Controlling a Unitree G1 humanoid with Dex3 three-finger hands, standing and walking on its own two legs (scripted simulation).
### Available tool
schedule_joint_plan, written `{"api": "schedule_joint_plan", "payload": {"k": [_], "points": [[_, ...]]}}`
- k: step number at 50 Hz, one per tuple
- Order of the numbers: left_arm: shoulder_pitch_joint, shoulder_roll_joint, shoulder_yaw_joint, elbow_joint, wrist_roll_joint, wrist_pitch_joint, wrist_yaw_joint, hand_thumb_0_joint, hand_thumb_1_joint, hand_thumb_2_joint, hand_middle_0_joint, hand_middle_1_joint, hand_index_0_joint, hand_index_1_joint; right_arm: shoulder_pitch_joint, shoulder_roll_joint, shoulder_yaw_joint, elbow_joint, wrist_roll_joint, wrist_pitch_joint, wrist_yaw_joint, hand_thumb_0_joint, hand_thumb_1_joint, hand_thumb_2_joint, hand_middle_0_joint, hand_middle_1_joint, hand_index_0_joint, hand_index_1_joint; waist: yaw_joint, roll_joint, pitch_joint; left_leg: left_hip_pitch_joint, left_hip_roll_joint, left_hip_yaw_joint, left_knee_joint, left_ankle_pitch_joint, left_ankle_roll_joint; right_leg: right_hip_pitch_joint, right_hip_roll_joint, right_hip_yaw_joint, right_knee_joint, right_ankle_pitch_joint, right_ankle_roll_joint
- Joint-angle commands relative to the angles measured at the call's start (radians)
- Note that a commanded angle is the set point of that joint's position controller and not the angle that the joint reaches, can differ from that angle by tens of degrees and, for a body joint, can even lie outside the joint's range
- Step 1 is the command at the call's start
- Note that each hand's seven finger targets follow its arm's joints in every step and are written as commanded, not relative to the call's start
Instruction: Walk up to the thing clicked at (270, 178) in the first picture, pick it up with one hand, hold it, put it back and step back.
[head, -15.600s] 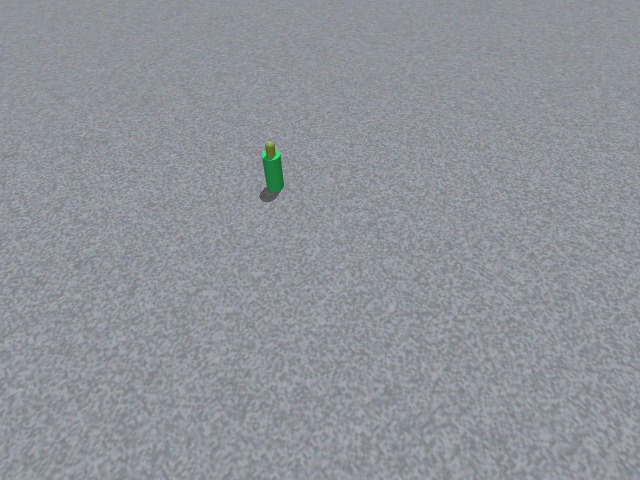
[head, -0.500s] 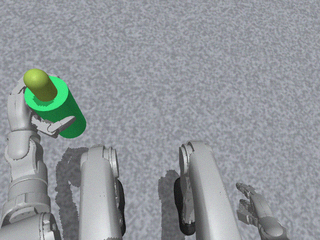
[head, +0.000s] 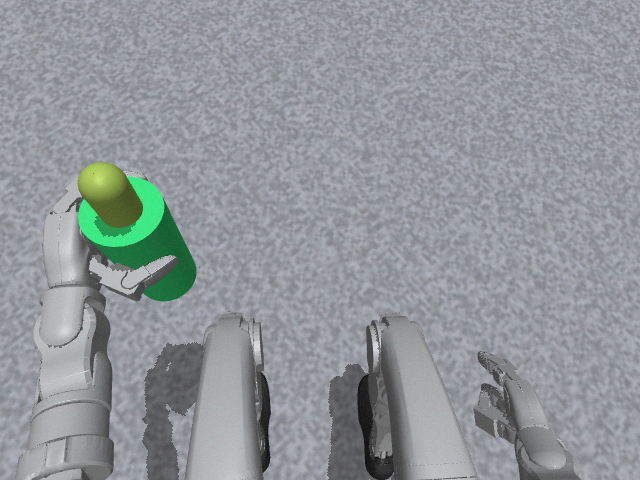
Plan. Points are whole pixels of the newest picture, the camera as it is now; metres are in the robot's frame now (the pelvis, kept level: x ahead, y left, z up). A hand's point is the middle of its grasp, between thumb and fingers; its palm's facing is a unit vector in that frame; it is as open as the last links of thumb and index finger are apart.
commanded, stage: lift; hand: left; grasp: from the side
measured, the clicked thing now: (140, 236) +0.38 +0.22 -0.02
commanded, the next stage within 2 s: hold in 1.46 s
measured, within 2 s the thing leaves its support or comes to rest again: neither
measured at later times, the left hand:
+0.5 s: hand (44, 187) +0.36 +0.22 +0.15, palm faces +0.17 -0.98 -0.06, open 11.2 cm
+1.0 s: hand (14, 140) +0.36 +0.20 +0.21, palm faces +0.14 -0.99 -0.04, open 11.2 cm
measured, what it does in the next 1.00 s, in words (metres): rises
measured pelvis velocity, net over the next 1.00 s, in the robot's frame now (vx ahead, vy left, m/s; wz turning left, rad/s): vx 0.05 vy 0.00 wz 0.07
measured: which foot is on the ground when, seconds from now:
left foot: down 0.00-1.00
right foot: down 0.00-1.00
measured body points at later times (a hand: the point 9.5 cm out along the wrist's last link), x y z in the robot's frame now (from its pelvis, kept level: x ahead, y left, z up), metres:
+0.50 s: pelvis +0.03 +0.01 +0.14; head +0.14 +0.03 +0.58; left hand +0.35 +0.27 +0.16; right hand +0.20 -0.23 +0.03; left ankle +0.08 +0.14 -0.47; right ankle +0.06 -0.13 -0.47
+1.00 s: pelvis +0.05 +0.00 +0.20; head +0.12 +0.01 +0.64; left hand +0.35 +0.25 +0.22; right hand +0.19 -0.23 +0.09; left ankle +0.08 +0.14 -0.47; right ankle +0.06 -0.13 -0.47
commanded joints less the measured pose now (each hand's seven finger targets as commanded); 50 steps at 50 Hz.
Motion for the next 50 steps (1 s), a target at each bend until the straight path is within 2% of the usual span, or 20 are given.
{"api": "schedule_joint_plan", "payload": {"k": [1,3,5,9,11,13,15,17,19,21,25,32,34,35,36,39,41,42,44,50], "points": [[-0.248,0.194,0.059,-0.38,-0.062,-0.12,0.024,0.0,-0.005,1.202,-1.14,-1.339,-1.17,-1.329,0.097,-0.16,-0.058,-0.083,0.009,-0.045,-0.026,0.0,-0.908,-0.9,0.2,0.299,0.2,0.299,0.008,0.109,-0.661,0.65,-0.041,0.003,-0.309,0.223,0.046,0.358,0.026,0.01,-0.34,0.268,-0.034],[-0.228,0.232,0.089,-0.436,-0.061,-0.12,0.036,0.0,-0.006,1.184,-1.118,-1.317,-1.148,-1.307,0.099,-0.154,-0.058,-0.089,0.009,-0.046,-0.031,0.0,-0.908,-0.9,0.2,0.3,0.2,0.3,0.029,0.11,-0.694,0.693,-0.044,0.013,-0.332,0.263,0.047,0.443,0.024,0.022,-0.384,0.306,-0.029],[-0.183,0.194,0.044,-0.466,-0.056,-0.111,0.046,0.0,-0.027,1.18,-1.115,-1.314,-1.145,-1.304,0.103,-0.145,-0.053,-0.088,0.01,-0.051,-0.033,0.0,-0.908,-0.9,0.2,0.3,0.2,0.3,0.023,0.106,-0.681,0.754,-0.045,0.01,-0.376,0.3,0.045,0.488,0.025,0.017,-0.415,0.345,-0.027],[-0.128,0.138,0.011,-0.406,-0.054,-0.09,0.075,0.0,0.008,1.21,-1.126,-1.32,-1.149,-1.317,0.103,-0.136,-0.044,-0.09,0.013,-0.06,-0.039,0.0,-0.899,-0.899,0.2,0.3,0.2,0.3,0.011,0.074,-0.581,0.792,-0.048,0.012,-0.455,0.313,0.044,0.563,0.025,0.017,-0.495,0.372,-0.024],[-0.166,0.164,0.026,-0.44,-0.047,-0.099,0.088,0.0,-0.01,1.194,-1.107,-1.299,-1.13,-1.297,0.109,-0.134,-0.043,-0.085,0.009,-0.063,-0.04,0.0,-0.899,-0.899,0.2,0.3,0.2,0.3,0.012,0.096,-0.574,0.837,-0.048,0.012,-0.489,0.33,0.042,0.601,0.022,0.019,-0.527,0.39,-0.024],[-0.168,0.143,-0.015,-0.436,-0.033,-0.1,0.092,0.0,-0.013,1.189,-1.114,-1.305,-1.137,-1.301,0.107,-0.131,-0.039,-0.087,0.007,-0.066,-0.04,0.0,-0.897,-0.898,0.2,0.3,0.2,0.3,0.009,0.124,-0.528,0.891,-0.046,0.005,-0.543,0.323,0.034,0.601,0.021,0.012,-0.552,0.37,-0.029],[-0.181,0.165,0.011,-0.405,-0.028,-0.102,0.101,0.0,-0.014,1.2,-1.129,-1.316,-1.15,-1.315,0.11,-0.132,-0.04,-0.082,0.007,-0.068,-0.044,0.0,-0.896,-0.898,0.2,0.3,0.2,0.3,0.011,0.108,-0.494,0.916,-0.046,0.003,-0.586,0.295,0.031,0.639,0.018,0.013,-0.591,0.354,-0.029],[-0.211,0.142,-0.022,-0.459,-0.032,-0.118,0.1,0.0,-0.011,1.203,-1.139,-1.319,-1.158,-1.32,0.113,-0.123,-0.035,-0.084,0.006,-0.071,-0.043,0.0,-0.899,-0.899,0.2,0.3,0.2,0.3,0.006,0.126,-0.484,0.949,-0.051,0.005,-0.628,0.282,0.026,0.674,0.017,0.012,-0.623,0.349,-0.031],[-0.175,0.104,-0.054,-0.384,-0.034,-0.109,0.094,0.0,-0.008,1.199,-1.162,-1.327,-1.182,-1.327,0.116,-0.126,-0.033,-0.081,0.005,-0.08,-0.042,0.0,-0.904,-0.899,0.2,0.3,0.2,0.3,-0.008,0.11,-0.453,0.986,-0.051,0.001,-0.661,0.287,0.025,0.695,0.02,0.003,-0.656,0.352,-0.031],[-0.169,0.121,-0.037,-0.364,-0.032,-0.111,0.093,0.0,-0.009,1.197,-1.168,-1.333,-1.189,-1.332,0.116,-0.128,-0.036,-0.081,0.007,-0.081,-0.04,0.0,-0.906,-0.9,0.2,0.3,0.2,0.3,0.001,0.114,-0.44,1.006,-0.054,0.003,-0.69,0.301,0.023,0.729,0.016,0.002,-0.683,0.366,-0.032],[-0.179,0.111,-0.072,-0.35,-0.026,-0.11,0.075,0.0,-0.001,1.187,-1.187,-1.341,-1.21,-1.336,0.134,-0.13,-0.032,-0.078,0.008,-0.076,-0.036,0.0,-0.906,-0.898,0.2,0.3,0.2,0.3,-0.003,0.117,-0.414,1.096,-0.052,0.002,-0.747,0.367,0.018,0.781,0.015,-0.007,-0.734,0.412,-0.033],[-0.206,0.119,-0.069,-0.356,-0.032,-0.116,0.07,0.0,0.0,1.207,-1.191,-1.358,-1.212,-1.355,0.138,-0.132,-0.025,-0.082,0.006,-0.074,-0.035,0.0,-0.909,-0.9,0.2,0.3,0.2,0.3,0.006,0.102,-0.391,1.17,-0.056,0.017,-0.823,0.396,0.019,0.885,0.015,-0.008,-0.814,0.45,-0.032],[-0.193,0.086,-0.086,-0.31,-0.038,-0.116,0.067,0.0,-0.039,1.208,-1.189,-1.36,-1.209,-1.359,0.133,-0.127,-0.021,-0.086,0.005,-0.074,-0.034,0.0,-0.912,-0.9,0.2,0.3,0.2,0.3,0.001,0.08,-0.373,1.172,-0.056,0.017,-0.842,0.394,0.02,0.907,0.016,-0.01,-0.835,0.45,-0.03],[-0.248,0.151,-0.031,-0.388,-0.042,-0.129,0.075,0.0,-0.038,1.204,-1.182,-1.348,-1.2,-1.35,0.131,-0.129,-0.024,-0.088,0.005,-0.073,-0.037,0.0,-0.911,-0.901,0.2,0.3,0.199,0.3,0.02,0.1,-0.377,1.178,-0.06,0.025,-0.854,0.378,0.021,0.932,0.013,-0.002,-0.851,0.441,-0.029],[-0.216,0.119,-0.065,-0.351,-0.037,-0.127,0.074,0.0,-0.052,1.198,-1.182,-1.351,-1.202,-1.351,0.127,-0.122,-0.019,-0.09,0.002,-0.072,-0.039,0.0,-0.914,-0.901,0.2,0.3,0.2,0.3,0.007,0.093,-0.369,1.19,-0.062,0.03,-0.864,0.369,0.022,0.948,0.012,0.001,-0.87,0.437,-0.026],[-0.198,0.094,-0.076,-0.333,-0.039,-0.127,0.08,0.0,-0.058,1.186,-1.175,-1.34,-1.193,-1.341,0.119,-0.115,-0.013,-0.093,0.0,-0.073,-0.044,0.0,-0.919,-0.903,0.2,0.3,0.199,0.3,0.0,0.061,-0.339,1.175,-0.069,0.044,-0.883,0.348,0.027,1.0,0.011,0.014,-0.913,0.435,-0.019],[-0.212,0.114,-0.051,-0.346,-0.037,-0.128,0.09,0.0,-0.038,1.175,-1.139,-1.311,-1.158,-1.312,0.129,-0.119,-0.016,-0.087,-0.002,-0.072,-0.047,0.0,-0.913,-0.902,0.2,0.3,0.199,0.3,0.011,0.072,-0.366,1.206,-0.068,0.045,-0.896,0.382,0.025,1.027,0.009,0.014,-0.92,0.468,-0.021],[-0.191,0.069,-0.092,-0.3,-0.033,-0.125,0.087,0.0,-0.031,1.188,-1.138,-1.317,-1.155,-1.319,0.123,-0.119,-0.013,-0.097,-0.004,-0.07,-0.047,0.0,-0.915,-0.903,0.2,0.3,0.2,0.3,-0.004,0.067,-0.343,1.231,-0.064,0.042,-0.91,0.387,0.023,1.016,0.013,0.007,-0.925,0.468,-0.023],[-0.236,0.116,-0.067,-0.357,-0.024,-0.134,0.092,0.0,-0.026,1.196,-1.147,-1.325,-1.164,-1.328,0.134,-0.12,-0.015,-0.086,-0.007,-0.068,-0.051,0.0,-0.916,-0.903,0.2,0.3,0.2,0.3,0.007,0.092,-0.356,1.257,-0.066,0.044,-0.921,0.416,0.023,1.041,0.01,0.011,-0.939,0.495,-0.023],[-0.24,0.088,-0.071,-0.32,-0.032,-0.135,0.09,0.0,0.005,1.21,-1.145,-1.331,-1.162,-1.334,0.13,-0.112,-0.011,-0.085,-0.011,-0.064,-0.055,0.0,-0.912,-0.903,0.2,0.3,0.2,0.3,0.003,0.059,-0.295,1.278,-0.065,0.052,-0.97,0.414,0.024,1.1,0.013,0.009,-0.986,0.499,-0.02]]}}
